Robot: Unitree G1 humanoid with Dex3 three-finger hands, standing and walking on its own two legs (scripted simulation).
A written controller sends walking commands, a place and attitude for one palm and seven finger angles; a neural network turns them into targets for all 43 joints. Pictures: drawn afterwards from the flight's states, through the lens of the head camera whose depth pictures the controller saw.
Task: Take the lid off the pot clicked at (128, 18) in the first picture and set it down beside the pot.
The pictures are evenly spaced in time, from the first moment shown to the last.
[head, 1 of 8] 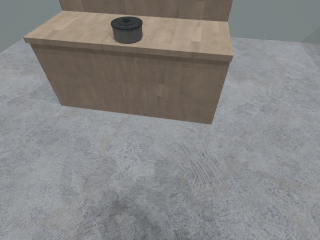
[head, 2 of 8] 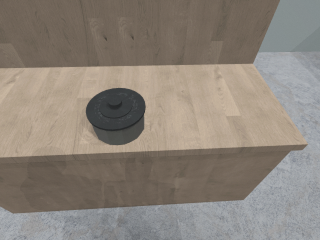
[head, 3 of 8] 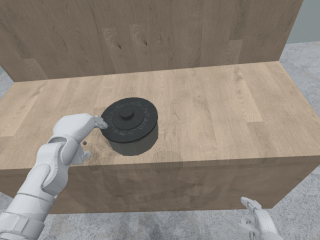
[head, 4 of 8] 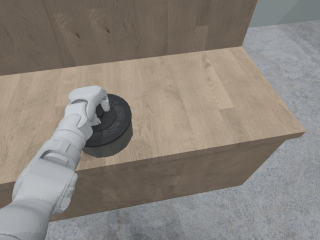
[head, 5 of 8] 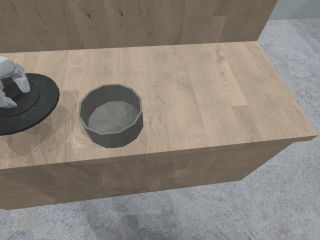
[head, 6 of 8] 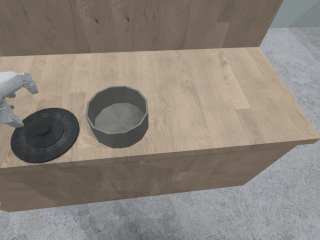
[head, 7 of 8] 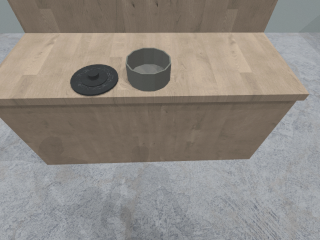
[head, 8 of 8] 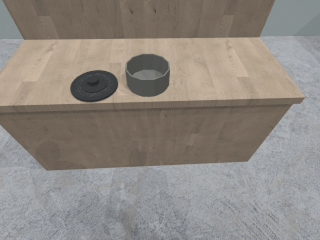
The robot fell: no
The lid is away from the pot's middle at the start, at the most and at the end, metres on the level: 0.00 0.24 0.24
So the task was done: yes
